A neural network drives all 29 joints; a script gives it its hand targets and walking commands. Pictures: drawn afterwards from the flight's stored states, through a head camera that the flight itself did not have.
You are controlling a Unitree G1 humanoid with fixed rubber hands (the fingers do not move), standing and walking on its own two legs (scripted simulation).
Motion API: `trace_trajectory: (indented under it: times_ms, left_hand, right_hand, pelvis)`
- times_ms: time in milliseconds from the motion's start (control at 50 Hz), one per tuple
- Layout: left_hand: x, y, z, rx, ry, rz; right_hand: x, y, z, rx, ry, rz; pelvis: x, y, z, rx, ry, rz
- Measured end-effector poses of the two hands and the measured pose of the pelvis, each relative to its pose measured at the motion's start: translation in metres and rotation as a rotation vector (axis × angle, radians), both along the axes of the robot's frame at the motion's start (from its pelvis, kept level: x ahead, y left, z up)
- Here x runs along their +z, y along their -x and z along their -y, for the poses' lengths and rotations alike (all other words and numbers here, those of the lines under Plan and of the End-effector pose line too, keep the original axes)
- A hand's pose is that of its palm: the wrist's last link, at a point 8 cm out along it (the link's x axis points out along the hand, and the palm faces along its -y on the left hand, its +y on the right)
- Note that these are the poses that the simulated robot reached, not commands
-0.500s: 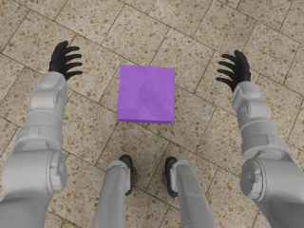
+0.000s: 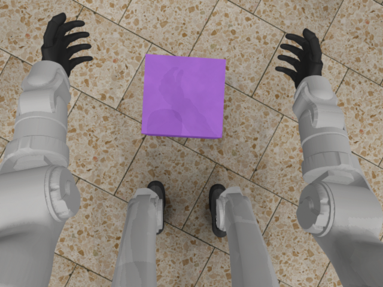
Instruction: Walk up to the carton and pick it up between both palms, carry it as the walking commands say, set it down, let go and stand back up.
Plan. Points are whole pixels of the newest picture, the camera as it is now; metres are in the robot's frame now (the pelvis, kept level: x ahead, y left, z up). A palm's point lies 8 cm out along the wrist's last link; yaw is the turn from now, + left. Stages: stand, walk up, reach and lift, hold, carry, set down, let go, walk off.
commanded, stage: reach and lift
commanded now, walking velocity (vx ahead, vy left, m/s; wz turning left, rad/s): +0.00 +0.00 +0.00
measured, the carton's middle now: (183, 101) +0.52 +0.01 -0.52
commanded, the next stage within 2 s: none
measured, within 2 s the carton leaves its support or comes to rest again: neither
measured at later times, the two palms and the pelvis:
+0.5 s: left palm (91, 85) +0.51 +0.24 -0.26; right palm (271, 92) +0.49 -0.21 -0.26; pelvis -0.03 +0.01 -0.14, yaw -1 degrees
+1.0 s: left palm (114, 99) +0.51 +0.22 -0.40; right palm (251, 105) +0.48 -0.20 -0.40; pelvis -0.04 +0.00 -0.23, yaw -2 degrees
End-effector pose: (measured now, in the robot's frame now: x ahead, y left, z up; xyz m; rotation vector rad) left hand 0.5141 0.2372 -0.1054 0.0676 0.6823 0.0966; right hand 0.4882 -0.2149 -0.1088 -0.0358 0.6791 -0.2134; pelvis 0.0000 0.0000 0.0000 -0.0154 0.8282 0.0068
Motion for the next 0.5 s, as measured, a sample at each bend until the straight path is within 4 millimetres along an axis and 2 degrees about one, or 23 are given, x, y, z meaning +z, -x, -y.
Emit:
trace_trajectory:
  times_ms: [220,500]
  left_hand:
    - [-0.076,-0.001,-0.006,0.001,-0.020,0.020]
    - [-0.155,0.000,0.000,0.005,-0.009,0.003]
  right_hand:
    - [-0.071,-0.002,0.001,-0.005,0.013,0.018]
    - [-0.149,-0.003,-0.007,-0.008,-0.008,0.005]
  pelvis:
    - [-0.070,0.011,-0.003,0.001,0.007,-0.037]
    - [-0.136,0.031,-0.008,-0.003,0.018,-0.022]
